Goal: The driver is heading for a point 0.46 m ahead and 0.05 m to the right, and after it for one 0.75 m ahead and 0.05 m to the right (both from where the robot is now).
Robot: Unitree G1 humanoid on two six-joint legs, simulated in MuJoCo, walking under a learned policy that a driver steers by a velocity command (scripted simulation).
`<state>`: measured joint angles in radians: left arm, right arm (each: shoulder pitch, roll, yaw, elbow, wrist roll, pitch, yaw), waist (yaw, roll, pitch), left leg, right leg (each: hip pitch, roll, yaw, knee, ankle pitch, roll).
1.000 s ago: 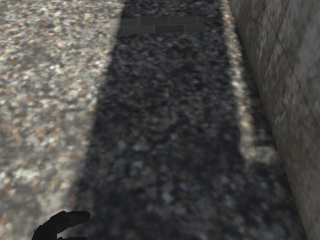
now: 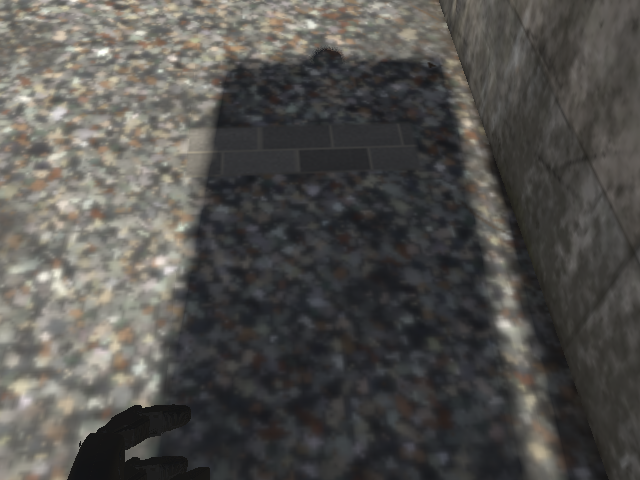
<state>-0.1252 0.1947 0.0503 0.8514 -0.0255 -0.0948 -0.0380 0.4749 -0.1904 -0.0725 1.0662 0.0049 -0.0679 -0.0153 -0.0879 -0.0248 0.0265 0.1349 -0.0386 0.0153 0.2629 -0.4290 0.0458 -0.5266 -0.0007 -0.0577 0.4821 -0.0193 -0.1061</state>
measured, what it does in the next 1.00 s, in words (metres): walks ahead: right foot, then left foot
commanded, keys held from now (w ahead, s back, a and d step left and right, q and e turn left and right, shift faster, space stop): w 0.40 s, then no key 0.32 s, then e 0.28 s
